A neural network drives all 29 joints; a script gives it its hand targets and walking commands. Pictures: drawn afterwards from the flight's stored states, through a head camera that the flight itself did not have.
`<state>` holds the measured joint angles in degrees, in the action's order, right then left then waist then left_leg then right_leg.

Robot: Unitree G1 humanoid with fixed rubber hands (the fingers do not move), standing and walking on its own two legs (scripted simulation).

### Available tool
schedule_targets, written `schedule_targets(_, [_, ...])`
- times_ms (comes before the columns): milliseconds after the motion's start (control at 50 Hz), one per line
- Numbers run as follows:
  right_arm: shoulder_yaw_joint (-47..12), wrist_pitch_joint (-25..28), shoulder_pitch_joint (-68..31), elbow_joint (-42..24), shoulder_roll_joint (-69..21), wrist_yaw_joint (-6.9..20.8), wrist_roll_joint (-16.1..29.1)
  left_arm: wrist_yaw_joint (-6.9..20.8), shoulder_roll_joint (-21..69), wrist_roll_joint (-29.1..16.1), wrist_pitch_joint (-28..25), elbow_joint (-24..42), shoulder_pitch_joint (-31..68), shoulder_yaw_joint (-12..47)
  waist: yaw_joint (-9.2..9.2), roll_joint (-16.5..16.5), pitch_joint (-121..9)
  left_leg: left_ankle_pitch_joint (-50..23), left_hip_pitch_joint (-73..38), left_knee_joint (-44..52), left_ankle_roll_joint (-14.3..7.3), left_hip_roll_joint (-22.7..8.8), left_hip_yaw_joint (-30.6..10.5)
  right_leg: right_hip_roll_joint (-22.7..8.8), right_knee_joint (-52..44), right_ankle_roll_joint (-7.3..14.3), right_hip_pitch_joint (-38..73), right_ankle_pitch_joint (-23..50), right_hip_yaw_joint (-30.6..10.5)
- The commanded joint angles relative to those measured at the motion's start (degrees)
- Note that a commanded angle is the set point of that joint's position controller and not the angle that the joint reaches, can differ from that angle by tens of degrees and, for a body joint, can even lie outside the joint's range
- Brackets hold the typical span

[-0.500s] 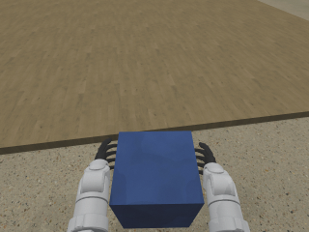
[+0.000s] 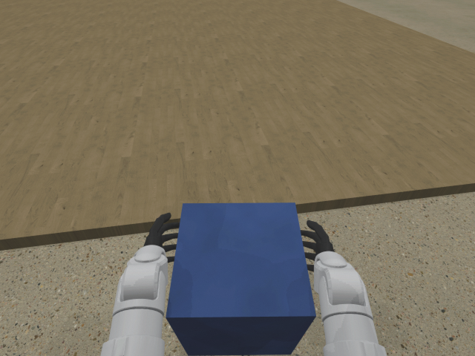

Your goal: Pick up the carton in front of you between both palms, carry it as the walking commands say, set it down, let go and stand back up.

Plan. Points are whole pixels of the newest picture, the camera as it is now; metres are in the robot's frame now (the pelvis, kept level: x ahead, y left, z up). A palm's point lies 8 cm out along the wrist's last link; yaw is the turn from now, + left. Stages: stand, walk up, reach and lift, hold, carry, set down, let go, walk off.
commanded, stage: hold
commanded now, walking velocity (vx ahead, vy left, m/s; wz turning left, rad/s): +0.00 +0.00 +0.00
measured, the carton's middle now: (239, 282) +0.28 +0.00 -0.03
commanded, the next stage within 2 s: carry in 1.28 s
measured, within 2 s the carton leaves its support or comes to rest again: neither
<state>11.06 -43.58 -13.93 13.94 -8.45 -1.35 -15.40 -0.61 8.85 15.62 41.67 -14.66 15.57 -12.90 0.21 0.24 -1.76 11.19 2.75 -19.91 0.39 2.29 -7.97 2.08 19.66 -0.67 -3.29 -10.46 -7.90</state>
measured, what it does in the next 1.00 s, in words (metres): stands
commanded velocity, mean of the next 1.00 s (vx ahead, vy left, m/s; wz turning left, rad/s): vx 0.00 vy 0.00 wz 0.00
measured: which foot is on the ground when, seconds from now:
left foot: down 0.00-1.00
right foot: down 0.00-1.00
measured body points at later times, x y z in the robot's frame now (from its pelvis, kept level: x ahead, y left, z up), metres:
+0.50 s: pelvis -0.01 +0.00 +0.00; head -0.06 +0.00 +0.45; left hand +0.30 +0.15 +0.05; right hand +0.29 -0.15 +0.04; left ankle +0.00 +0.13 -0.75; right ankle +0.01 -0.13 -0.75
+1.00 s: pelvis +0.00 +0.00 +0.00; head -0.06 +0.00 +0.45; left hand +0.30 +0.15 +0.05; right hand +0.29 -0.15 +0.04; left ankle +0.00 +0.13 -0.75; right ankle +0.01 -0.13 -0.75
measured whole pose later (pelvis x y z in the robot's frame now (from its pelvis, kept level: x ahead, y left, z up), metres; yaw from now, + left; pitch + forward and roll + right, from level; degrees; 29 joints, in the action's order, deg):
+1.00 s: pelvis +0.00 +0.00 +0.00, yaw +0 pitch -7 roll +0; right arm 12.1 -44.9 -15.5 15.2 -8.8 -0.8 -16.8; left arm 0.1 9.3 17.3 42.8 -15.7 17.2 -14.2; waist 0.3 0.2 -0.7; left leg 11.0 2.1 -19.9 0.4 2.0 -7.4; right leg 2.1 19.7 -0.5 -2.6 -10.3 -7.3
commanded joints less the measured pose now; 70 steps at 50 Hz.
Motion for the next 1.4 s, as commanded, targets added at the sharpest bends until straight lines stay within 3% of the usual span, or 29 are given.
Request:
schedule_targets(0, [-28.64, 1.87, -30.32, -2.54, -51.94, 15.22, 15.01, 14.96, 53.82, -13.51, 0.77, -2.89, 23.42, 28.40, -0.20, 0.08, -7.54, -7.97, 0.00, 3.27, 0.89, 2.82, 3.80, 3.31, -2.71, -0.15, 2.20, 6.02, 3.94])
schedule_targets(300, [-27.61, 2.72, -37.58, 0.27, -54.55, 16.17, 14.73, 16.32, 55.42, -13.00, -0.26, -5.72, 30.56, 27.07, 0.14, -0.22, -9.99, -3.16, 1.12, 2.42, 0.25, 2.48, 4.31, 2.74, -2.02, -0.11, 2.14, 1.92, 4.14])
schedule_targets(780, [-28.67, 2.19, -32.86, -3.05, -53.75, 15.58, 15.40, 15.75, 54.92, -13.74, 0.43, -2.40, 25.68, 28.22, 0.07, 0.04, -11.34, -11.68, -1.76, 2.55, 0.80, 2.84, 3.95, 3.22, -2.24, -0.31, 4.16, 10.14, 3.76])
schedule_targets(1240, [-27.86, 2.35, -35.17, -1.65, -53.95, 15.94, 14.93, 16.11, 55.20, -13.34, 0.20, -4.16, 27.75, 27.30, 0.14, -0.11, -10.44, -7.38, -0.44, 2.54, 0.52, 2.67, 4.10, 2.96, -2.17, -0.05, 2.94, 5.83, 3.93])
schedule_targets(1260, [-28.62, 2.34, -35.84, -1.66, -53.98, 15.77, 15.34, 15.89, 55.29, -13.88, 0.11, -4.24, 28.20, 28.18, -0.11, -1.98, -7.30, 3.83, 8.02, -1.71, -0.59, -5.98, 2.50, -6.60, 1.08, 0.93, -5.52, -5.05, 1.21])
schedule_targets(1280, [-28.67, 2.43, -35.86, -2.15, -53.90, 15.54, 15.65, 15.66, 54.97, -14.23, 0.05, -3.70, 28.23, 28.31, 0.11, -2.28, -8.30, 14.56, 9.39, -0.54, -0.69, -5.31, 0.90, -6.79, -1.74, 1.52, -7.72, -17.48, -1.05])
schedule_targets(1300, [-30.08, 2.36, -36.39, -4.08, -54.05, 15.27, 16.61, 15.30, 55.13, -14.86, 0.12, -2.17, 27.85, 29.58, 0.19, -2.86, -7.56, 23.19, 11.86, -1.06, -0.69, -4.42, 1.80, -6.93, -3.58, 1.98, -10.63, -28.61, -2.10])
schedule_targets(1320, [-31.71, 2.17, -37.38, -6.17, -54.59, 14.95, 17.56, 14.85, 55.63, -15.48, 0.32, 0.13, 28.58, 30.87, 0.17, -3.71, -7.37, 26.07, 14.06, -3.24, -0.59, -3.66, 3.08, -7.50, -4.17, 2.64, -11.41, -33.05, -2.94])
schedule_targets(1380, [-36.74, 0.08, -37.15, -12.30, -55.50, 13.74, 20.84, 12.93, 55.89, -18.10, 2.32, 7.09, 27.16, 35.34, 0.47, -8.29, -13.48, 11.70, 14.92, -11.78, 0.48, -1.15, 10.45, -11.98, -4.82, 5.59, -7.42, -25.63, -6.07])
